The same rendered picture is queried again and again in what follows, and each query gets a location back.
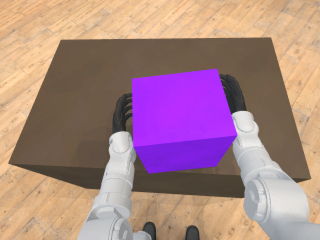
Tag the right robot forearm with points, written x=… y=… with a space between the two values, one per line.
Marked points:
x=251 y=156

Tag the right robot hand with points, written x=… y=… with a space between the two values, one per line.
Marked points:
x=233 y=92

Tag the left robot upper arm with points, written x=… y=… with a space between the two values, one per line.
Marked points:
x=110 y=228

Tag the pedestal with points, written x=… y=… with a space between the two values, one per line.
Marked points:
x=67 y=132

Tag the left robot forearm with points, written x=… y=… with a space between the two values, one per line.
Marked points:
x=114 y=197

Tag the left robot foot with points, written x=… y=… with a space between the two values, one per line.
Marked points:
x=150 y=228

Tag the right robot foot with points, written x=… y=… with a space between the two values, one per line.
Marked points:
x=192 y=233

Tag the left robot hand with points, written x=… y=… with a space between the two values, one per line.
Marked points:
x=119 y=117

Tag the right robot upper arm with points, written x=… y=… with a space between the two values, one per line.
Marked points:
x=280 y=208

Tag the robot foot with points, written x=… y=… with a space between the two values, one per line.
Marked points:
x=192 y=233
x=150 y=228

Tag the carton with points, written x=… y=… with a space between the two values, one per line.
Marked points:
x=181 y=121

